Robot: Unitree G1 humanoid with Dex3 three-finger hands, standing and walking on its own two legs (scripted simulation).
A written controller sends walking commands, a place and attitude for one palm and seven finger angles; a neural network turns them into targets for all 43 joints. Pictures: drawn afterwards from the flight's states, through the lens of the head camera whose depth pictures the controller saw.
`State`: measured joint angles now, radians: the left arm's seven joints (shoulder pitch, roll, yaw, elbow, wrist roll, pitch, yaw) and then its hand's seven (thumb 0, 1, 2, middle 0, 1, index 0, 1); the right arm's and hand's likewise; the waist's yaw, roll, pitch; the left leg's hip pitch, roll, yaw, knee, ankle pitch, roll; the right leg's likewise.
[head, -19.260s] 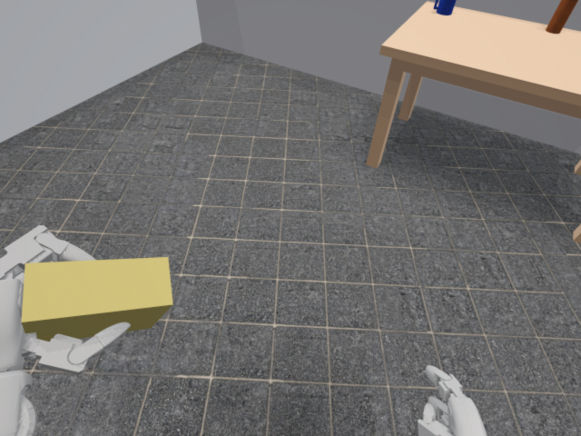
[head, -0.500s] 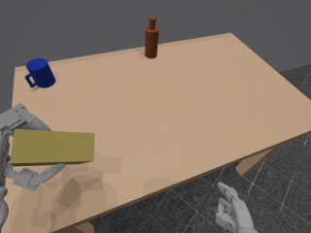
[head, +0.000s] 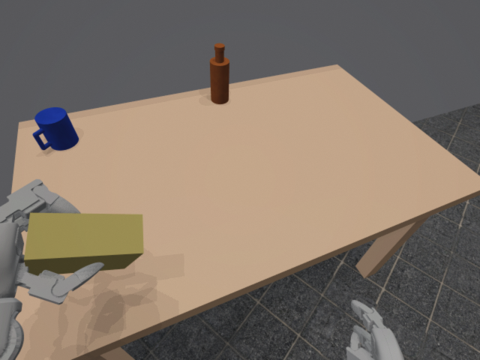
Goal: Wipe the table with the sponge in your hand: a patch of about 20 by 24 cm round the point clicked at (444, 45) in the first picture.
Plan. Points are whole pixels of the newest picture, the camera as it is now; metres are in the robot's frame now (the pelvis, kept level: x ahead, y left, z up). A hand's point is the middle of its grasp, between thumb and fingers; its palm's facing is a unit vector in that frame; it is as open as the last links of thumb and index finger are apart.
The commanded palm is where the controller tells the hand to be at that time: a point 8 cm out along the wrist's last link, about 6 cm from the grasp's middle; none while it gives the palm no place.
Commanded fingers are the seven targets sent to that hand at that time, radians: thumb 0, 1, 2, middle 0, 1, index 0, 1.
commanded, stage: come to a stop and stand still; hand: left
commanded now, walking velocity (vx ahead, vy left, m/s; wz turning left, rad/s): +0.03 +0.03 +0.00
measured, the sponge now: (101, 244) +0.23 +0.21 +0.12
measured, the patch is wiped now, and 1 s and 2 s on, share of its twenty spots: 0.00 0.00 0.00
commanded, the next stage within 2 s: look again from close up in 1.40 s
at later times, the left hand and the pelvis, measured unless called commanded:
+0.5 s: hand (72, 244) +0.23 +0.25 +0.12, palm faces +0.29 -0.86 -0.42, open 9.5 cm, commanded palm +0.17 +0.29 +0.17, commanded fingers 0.00 0.10 1.30 -1.20 -1.60 -1.20 -1.60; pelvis +0.02 +0.00 -0.01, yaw +2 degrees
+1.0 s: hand (48, 269) +0.18 +0.25 +0.14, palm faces +0.40 -0.85 -0.36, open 9.5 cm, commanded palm +0.13 +0.27 +0.17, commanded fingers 0.00 0.10 1.30 -1.20 -1.60 -1.20 -1.60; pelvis -0.02 -0.02 +0.00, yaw +4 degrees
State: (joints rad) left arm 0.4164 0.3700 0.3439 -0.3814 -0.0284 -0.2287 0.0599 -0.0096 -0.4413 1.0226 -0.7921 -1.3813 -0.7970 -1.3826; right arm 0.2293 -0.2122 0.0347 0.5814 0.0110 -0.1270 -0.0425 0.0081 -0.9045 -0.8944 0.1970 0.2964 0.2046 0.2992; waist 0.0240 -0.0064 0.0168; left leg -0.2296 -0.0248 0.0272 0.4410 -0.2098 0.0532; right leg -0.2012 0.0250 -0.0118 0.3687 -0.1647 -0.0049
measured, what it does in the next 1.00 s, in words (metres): stands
